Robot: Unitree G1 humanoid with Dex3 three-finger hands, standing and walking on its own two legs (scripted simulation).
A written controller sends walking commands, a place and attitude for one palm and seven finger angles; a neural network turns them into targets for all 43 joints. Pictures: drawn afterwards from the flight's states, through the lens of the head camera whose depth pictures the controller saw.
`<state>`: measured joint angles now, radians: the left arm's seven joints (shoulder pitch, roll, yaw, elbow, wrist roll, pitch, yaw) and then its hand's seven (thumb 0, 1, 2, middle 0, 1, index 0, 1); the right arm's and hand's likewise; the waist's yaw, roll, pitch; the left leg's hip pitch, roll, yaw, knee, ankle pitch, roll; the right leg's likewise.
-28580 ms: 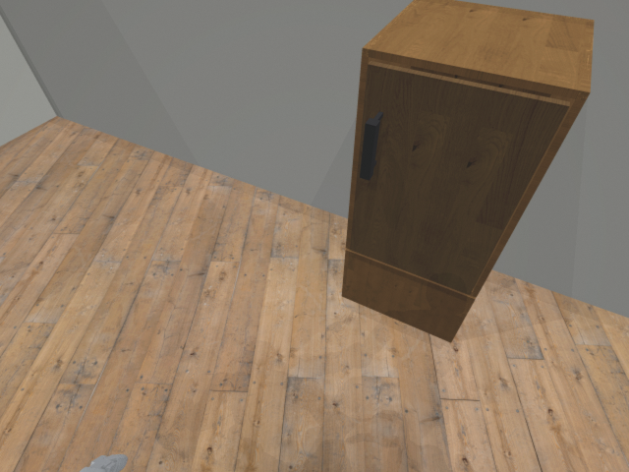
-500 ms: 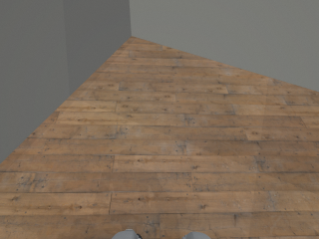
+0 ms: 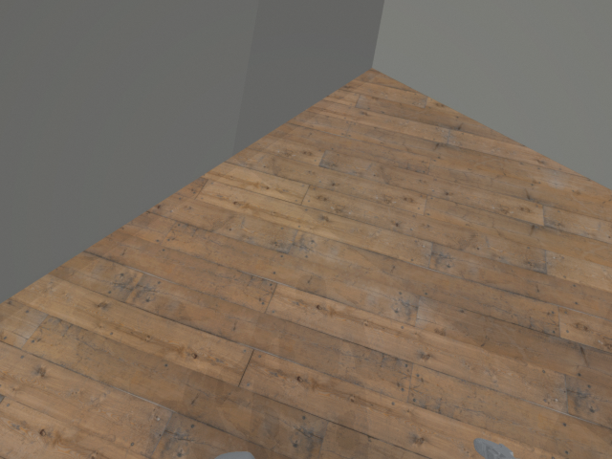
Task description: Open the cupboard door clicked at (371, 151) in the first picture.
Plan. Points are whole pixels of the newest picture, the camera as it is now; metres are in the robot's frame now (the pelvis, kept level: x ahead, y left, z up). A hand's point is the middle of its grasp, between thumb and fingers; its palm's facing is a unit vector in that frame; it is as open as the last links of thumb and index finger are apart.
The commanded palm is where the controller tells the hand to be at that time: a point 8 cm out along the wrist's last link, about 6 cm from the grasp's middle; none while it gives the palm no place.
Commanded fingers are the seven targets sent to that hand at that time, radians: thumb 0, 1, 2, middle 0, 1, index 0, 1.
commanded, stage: turn to face it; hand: left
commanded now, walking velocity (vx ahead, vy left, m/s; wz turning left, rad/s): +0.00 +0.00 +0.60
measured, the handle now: out of the picture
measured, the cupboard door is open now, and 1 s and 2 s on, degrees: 48 48 48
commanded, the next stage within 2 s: none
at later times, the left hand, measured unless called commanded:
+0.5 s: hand out of the picture +0.02 +0.16 -0.14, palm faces +0.30 -0.92 -0.25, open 7.4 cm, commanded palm none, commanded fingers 0.00 0.90 0.90 -0.20 -0.30 -0.20 -0.30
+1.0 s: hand out of the picture -0.01 +0.16 -0.13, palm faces +0.56 -0.77 -0.31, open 7.4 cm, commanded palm none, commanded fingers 0.00 0.90 0.90 -0.20 -0.30 -0.20 -0.30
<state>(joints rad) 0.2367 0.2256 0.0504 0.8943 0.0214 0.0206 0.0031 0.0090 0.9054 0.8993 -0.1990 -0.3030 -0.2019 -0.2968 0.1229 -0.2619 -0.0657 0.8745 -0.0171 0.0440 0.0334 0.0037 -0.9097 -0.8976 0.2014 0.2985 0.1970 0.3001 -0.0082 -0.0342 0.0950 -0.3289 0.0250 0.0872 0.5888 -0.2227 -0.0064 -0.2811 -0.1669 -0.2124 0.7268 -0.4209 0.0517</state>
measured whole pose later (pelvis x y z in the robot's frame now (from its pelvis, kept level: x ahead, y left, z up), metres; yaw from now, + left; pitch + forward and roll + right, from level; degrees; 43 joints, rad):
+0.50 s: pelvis +0.01 -0.05 +0.02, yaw +19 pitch +1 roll +2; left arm 0.21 0.20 0.04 0.87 0.03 0.01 0.02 0.01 0.91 0.90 -0.20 -0.30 -0.20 -0.30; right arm 0.12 -0.24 -0.07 0.91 -0.01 0.08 0.03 0.00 -0.91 -0.90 0.20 0.30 0.20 0.30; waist -0.01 -0.03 0.11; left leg -0.42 0.02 0.07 0.89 -0.46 -0.06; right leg -0.24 -0.13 -0.18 0.55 -0.31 0.01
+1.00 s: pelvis +0.02 -0.08 +0.01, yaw +37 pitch +1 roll +1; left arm 0.14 0.23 0.05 0.84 0.02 0.02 0.02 0.01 0.91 0.90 -0.20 -0.30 -0.20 -0.30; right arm 0.17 -0.25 -0.08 0.92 -0.02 0.08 0.01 0.00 -0.91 -0.90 0.21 0.30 0.20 0.30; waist -0.03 0.04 0.11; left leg -0.48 -0.03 -0.07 0.95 -0.47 -0.04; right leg -0.29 -0.06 -0.08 0.61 -0.33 0.00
